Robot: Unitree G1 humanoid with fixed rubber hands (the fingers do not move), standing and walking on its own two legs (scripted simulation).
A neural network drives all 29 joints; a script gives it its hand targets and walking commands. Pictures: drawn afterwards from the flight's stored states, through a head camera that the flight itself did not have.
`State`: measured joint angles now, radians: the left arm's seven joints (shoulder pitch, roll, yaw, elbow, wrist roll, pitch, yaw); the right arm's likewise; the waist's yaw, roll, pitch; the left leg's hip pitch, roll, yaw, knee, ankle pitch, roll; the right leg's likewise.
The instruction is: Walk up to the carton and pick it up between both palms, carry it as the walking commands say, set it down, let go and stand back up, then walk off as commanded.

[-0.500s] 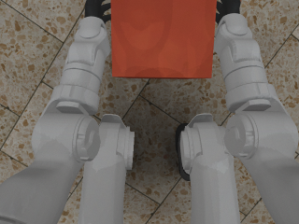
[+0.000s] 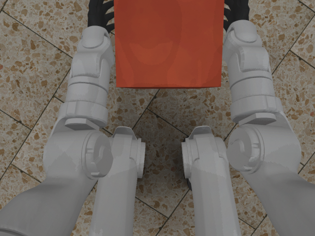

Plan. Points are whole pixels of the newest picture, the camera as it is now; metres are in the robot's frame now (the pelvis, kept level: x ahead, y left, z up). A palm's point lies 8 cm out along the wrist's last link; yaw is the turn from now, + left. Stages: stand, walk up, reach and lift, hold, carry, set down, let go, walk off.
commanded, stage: reach and lift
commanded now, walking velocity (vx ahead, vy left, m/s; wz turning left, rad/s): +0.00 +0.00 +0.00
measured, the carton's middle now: (166, 30) +0.54 -0.02 -0.18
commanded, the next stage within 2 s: none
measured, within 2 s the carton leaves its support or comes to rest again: neither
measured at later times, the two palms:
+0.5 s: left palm (87, 23) +0.51 +0.12 -0.04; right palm (254, 18) +0.51 -0.16 -0.04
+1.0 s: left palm (65, 13) +0.49 +0.12 +0.03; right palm (285, 6) +0.50 -0.15 +0.04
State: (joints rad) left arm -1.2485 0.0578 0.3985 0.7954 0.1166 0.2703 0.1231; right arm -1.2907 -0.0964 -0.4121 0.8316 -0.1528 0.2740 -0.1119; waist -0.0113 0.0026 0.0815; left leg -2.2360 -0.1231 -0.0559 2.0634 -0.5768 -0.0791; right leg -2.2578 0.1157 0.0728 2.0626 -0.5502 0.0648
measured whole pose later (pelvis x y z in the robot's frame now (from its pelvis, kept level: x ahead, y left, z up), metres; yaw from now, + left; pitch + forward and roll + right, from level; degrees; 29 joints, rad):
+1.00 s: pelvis +0.00 +0.00 +0.10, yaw +0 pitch +41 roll +1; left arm -1.04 -0.04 0.45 0.70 0.20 0.33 0.09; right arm -1.08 0.00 -0.46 0.74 -0.21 0.32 -0.08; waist -0.01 -0.01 -0.09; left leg -1.91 -0.14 -0.10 1.73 -0.53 -0.08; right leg -1.93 0.13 0.10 1.73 -0.51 0.06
